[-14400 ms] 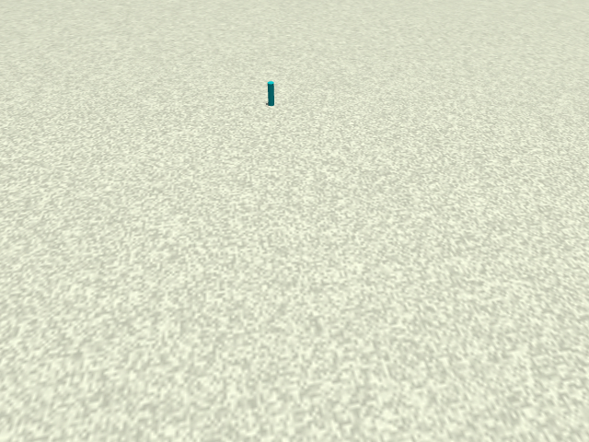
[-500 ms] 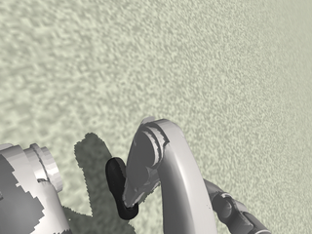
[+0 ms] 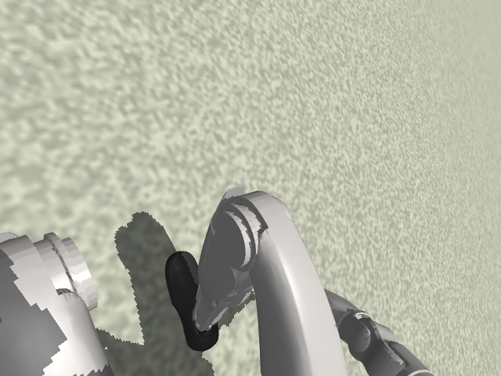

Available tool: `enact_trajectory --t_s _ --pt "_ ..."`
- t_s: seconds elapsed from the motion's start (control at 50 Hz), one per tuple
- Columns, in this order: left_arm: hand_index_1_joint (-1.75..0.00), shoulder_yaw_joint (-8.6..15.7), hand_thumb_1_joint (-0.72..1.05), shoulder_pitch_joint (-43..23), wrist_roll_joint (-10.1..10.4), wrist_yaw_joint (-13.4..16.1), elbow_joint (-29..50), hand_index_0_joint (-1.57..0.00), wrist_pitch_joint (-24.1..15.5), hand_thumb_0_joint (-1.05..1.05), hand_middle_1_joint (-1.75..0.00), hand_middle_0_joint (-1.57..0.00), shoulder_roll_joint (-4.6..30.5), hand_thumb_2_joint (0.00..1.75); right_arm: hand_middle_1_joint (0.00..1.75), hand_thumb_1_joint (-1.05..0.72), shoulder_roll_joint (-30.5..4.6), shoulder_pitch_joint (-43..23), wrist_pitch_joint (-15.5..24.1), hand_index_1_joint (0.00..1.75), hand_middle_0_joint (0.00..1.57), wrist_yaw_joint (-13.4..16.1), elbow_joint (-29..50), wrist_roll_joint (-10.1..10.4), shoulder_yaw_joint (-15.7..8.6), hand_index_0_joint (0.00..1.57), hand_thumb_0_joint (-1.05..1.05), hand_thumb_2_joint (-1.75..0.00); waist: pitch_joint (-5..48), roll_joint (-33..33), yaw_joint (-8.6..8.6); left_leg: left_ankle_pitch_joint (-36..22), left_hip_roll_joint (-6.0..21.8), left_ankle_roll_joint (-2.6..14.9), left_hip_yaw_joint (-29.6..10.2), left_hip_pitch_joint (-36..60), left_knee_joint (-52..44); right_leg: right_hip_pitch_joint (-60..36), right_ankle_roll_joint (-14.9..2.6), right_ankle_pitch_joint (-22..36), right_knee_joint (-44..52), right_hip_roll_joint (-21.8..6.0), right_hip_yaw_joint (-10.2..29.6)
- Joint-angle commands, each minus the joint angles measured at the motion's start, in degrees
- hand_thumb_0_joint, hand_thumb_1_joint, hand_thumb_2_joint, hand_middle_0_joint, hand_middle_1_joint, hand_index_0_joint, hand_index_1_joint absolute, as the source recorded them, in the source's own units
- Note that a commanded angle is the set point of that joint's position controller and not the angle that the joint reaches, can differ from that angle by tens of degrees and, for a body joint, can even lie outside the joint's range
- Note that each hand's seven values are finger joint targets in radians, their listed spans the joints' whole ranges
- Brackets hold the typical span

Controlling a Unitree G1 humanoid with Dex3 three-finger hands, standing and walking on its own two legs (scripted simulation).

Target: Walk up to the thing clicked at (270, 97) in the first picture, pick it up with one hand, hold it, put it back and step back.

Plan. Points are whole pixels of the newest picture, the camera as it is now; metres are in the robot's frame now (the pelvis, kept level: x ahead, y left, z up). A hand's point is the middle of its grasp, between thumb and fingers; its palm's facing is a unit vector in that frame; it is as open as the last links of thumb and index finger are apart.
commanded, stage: settle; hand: left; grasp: from the side
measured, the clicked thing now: out of the picture +0.46 +0.31 -0.22
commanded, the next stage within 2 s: lift in 2.00 s
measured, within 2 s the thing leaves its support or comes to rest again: leaves its support in 0.36 s
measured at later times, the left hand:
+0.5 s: hand out of the picture +0.47 +0.30 -0.15, palm faces +0.33 -0.94 -0.03, open 5.1 cm
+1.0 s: hand out of the picture +0.45 +0.32 -0.04, palm faces +0.30 -0.95 -0.07, open 5.0 cm
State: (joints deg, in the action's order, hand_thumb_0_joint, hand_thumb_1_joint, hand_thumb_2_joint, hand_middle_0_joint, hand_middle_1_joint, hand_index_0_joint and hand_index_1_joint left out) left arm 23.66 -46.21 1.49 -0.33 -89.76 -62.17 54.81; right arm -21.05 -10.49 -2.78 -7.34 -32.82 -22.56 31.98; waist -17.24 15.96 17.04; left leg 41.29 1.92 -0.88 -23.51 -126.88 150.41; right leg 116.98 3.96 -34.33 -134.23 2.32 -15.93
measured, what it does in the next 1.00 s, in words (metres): stands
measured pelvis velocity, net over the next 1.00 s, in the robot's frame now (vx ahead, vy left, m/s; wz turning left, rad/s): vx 0.01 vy -0.01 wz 0.09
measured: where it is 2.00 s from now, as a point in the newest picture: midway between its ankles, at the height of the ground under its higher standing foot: (134, 354)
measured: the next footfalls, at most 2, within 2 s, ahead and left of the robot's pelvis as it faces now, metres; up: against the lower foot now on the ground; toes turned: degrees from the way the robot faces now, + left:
none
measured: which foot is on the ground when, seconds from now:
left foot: down 0.00-1.00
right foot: down 0.00-1.00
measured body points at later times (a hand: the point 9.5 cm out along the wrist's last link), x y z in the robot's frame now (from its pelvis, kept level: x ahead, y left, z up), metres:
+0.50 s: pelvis +0.00 +0.00 +0.00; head +0.24 +0.20 +0.33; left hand +0.44 +0.35 -0.15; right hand +0.16 -0.24 -0.04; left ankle +0.08 +0.13 -0.26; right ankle +0.15 -0.12 -0.26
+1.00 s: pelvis +0.01 -0.01 +0.02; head +0.21 +0.14 +0.40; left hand +0.43 +0.37 -0.03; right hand +0.15 -0.26 -0.06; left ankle +0.08 +0.13 -0.26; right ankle +0.15 -0.12 -0.26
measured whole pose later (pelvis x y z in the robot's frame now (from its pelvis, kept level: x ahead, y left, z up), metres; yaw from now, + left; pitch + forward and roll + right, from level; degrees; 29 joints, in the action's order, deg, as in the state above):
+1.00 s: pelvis +0.01 -0.01 +0.02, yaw +5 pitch +25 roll -13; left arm 23.2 -41.5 4.0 -7.5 -58.8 -38.2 38.4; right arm -18.5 3.4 -5.3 -6.8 -34.6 -10.1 14.4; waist -3.1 4.4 12.2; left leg 38.9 2.5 0.6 -13.2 -130.0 142.3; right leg 122.7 2.4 -35.7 -132.7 -0.5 -8.8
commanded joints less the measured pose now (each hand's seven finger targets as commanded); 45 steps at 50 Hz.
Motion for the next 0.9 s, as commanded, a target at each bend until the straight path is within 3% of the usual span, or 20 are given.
enact_trajectory --t_s 0.0,0.06,0.14,0.22,0.26,0.34,0.44,0.48,0.6,0.64,0.7,0.72,0.76,0.84,0.88 --pt "-1.32 1.0 0.77 -15.1 0.1 0.6 6.6 -1.30 -3.9 0.00 -1.32 -1.30 5.7 1.26 0.30 -0.86 -21.2 2.9 -0.8 0.30 0.20 1.2 -0.1 0.1 -7.0 0.20 0.00 -0.89 29.5 -34.0 9.78 -8.3 3.2 -0.66 5.2 24.3 -19.3 -13.3 -3.78 10.2 9.5 3.0 -4.8" --pt "-1.41 0.5 0.77 -15.5 -0.2 0.6 7.2 -1.32 -3.9 0.00 -1.40 -1.32 5.5 1.35 0.30 -0.89 -20.7 2.5 -0.9 0.30 0.20 1.2 0.1 0.1 -6.9 0.20 0.00 -0.90 29.1 -34.0 9.52 -8.4 3.2 -0.60 5.6 24.4 -19.4 -13.3 -3.88 10.1 9.7 2.9 -4.5" --pt "-1.43 0.4 0.78 -15.8 0.0 0.3 7.6 -1.36 -4.0 0.00 -1.43 -1.37 6.1 1.34 0.30 -0.89 -20.8 2.9 -0.8 0.30 0.20 1.3 -0.1 0.2 -6.9 0.20 0.00 -0.90 29.6 -34.5 9.59 -7.3 3.1 -0.44 5.9 23.8 -19.3 -14.1 -3.88 9.5 9.9 3.1 -4.5" --pt "-1.46 0.5 0.77 -16.7 0.2 -0.3 9.9 -1.39 -3.9 0.00 -1.46 -1.39 6.3 1.36 0.30 -0.89 -20.9 3.6 -0.9 0.30 0.20 1.2 -0.3 0.2 -7.1 0.20 0.00 -0.90 31.3 -36.4 9.80 -10.1 3.5 -0.88 5.3 26.7 -19.5 -14.1 -3.83 11.5 9.2 2.9 -4.5" --pt "-1.47 0.7 0.76 -16.9 0.2 -0.4 11.0 -1.39 -3.6 0.00 -1.46 -1.40 6.5 1.36 0.30 -0.88 -20.6 4.2 -0.9 0.30 0.20 1.3 -0.4 0.2 -7.2 0.20 0.00 -0.90 32.4 -36.8 9.33 -12.5 3.5 -0.89 5.7 27.4 -19.1 -15.2 -3.87 13.1 9.1 2.8 -4.1" --pt "-1.47 1.1 0.70 -18.3 -0.1 -0.6 14.1 -1.40 -2.3 0.00 -1.47 -1.41 7.4 1.36 0.30 -0.89 -20.2 4.6 -1.3 0.30 0.20 1.2 -0.3 0.8 -7.9 0.20 0.00 -0.90 32.8 -38.0 8.32 -10.9 3.4 -0.92 6.4 26.8 -19.7 -14.2 -4.11 11.6 9.2 2.6 -3.7" --pt "-1.49 1.0 0.69 -16.2 -0.3 -1.5 20.3 -1.43 0.5 0.00 -1.48 -1.43 5.3 1.37 0.30 -0.89 -20.2 6.7 -2.0 0.30 0.20 0.9 -0.3 1.9 -10.0 0.20 0.00 -0.90 35.8 -40.8 6.83 -12.3 3.4 -1.58 6.3 29.8 -21.7 -13.3 -4.28 11.9 8.4 2.0 -3.6" --pt "-1.48 1.8 0.66 -14.5 -0.1 -1.9 22.2 -1.42 2.3 0.00 -1.47 -1.42 5.8 1.35 0.30 -0.89 -19.4 7.2 -2.1 0.30 0.20 0.9 0.1 2.7 -10.7 0.20 0.00 -0.90 37.8 -39.9 5.02 -12.5 3.0 -1.06 7.7 27.8 -21.2 -14.3 -4.45 12.1 8.7 2.0 -2.7" --pt "-1.48 2.8 0.67 -15.1 1.2 -2.9 30.9 -1.43 7.2 0.00 -1.47 -1.43 4.0 1.34 0.30 -0.88 -18.4 11.0 -2.6 0.30 0.20 1.0 0.5 5.4 -14.2 0.20 0.00 -0.89 41.3 -39.3 3.22 -9.9 2.6 -0.35 9.2 25.5 -22.9 -13.6 -4.78 10.5 9.2 1.5 -1.2" --pt "-1.47 3.2 0.68 -13.2 1.4 -3.4 33.4 -1.43 9.1 0.00 -1.47 -1.43 3.3 1.33 0.30 -0.88 -17.7 12.4 -2.8 0.30 0.20 1.1 0.8 6.4 -15.5 0.20 0.00 -0.89 43.3 -38.5 1.77 -9.7 2.3 0.00 10.3 24.5 -22.9 -14.4 -4.91 10.3 9.7 1.5 -0.5" --pt "-1.49 0.8 0.68 -12.6 1.8 -4.7 37.0 -1.45 11.9 0.00 -1.49 -1.45 -1.1 1.35 0.30 -0.88 -17.1 14.3 -2.7 0.30 0.20 1.1 1.0 7.9 -17.9 0.20 0.00 -0.89 44.8 -39.3 1.04 -8.5 2.1 -0.06 10.7 25.5 -24.6 -11.8 -5.26 9.1 10.0 1.0 0.2" --pt "-1.49 1.5 0.67 -13.7 2.0 -5.0 38.1 -1.45 12.8 0.00 -1.49 -1.45 -0.7 1.35 0.30 -0.88 -17.0 14.7 -2.7 0.30 0.20 1.2 1.1 8.7 -18.6 0.20 0.00 -0.89 44.5 -39.1 0.51 -7.3 2.1 0.02 10.8 25.1 -25.2 -10.1 -5.41 8.0 9.8 0.8 0.5" --pt "-1.50 0.4 0.64 -13.2 2.4 -5.6 39.2 -1.45 14.7 0.00 -1.50 -1.45 -2.6 1.35 0.30 -0.88 -15.8 15.6 -2.4 0.30 0.20 1.2 1.0 9.7 -19.7 0.20 0.00 -0.89 44.7 -36.4 0.29 -5.2 1.6 0.85 12.1 21.4 -24.7 -10.8 -5.37 6.6 11.0 0.9 1.3" --pt "-1.46 1.9 0.63 -12.7 3.4 -6.1 40.5 -1.41 17.6 0.00 -1.46 -1.41 -3.7 1.32 0.30 -0.87 -14.9 19.1 -2.3 0.30 0.20 1.4 0.2 11.5 -21.8 0.20 0.00 -0.89 46.5 -33.6 -1.47 -4.8 1.0 1.26 13.2 20.4 -25.3 -10.6 -5.37 5.7 11.9 0.6 2.2" --pt "-1.45 -0.3 0.67 -11.6 3.4 -7.1 40.4 -1.40 18.9 0.00 -1.45 -1.40 -6.8 1.32 0.30 -0.86 -14.5 19.7 -2.3 0.30 0.20 1.4 0.0 12.1 -22.7 0.20 0.00 -0.89 46.8 -34.2 -1.63 -4.5 0.8 1.04 13.2 21.3 -26.7 -9.5 -5.54 5.1 11.8 0.2 2.3"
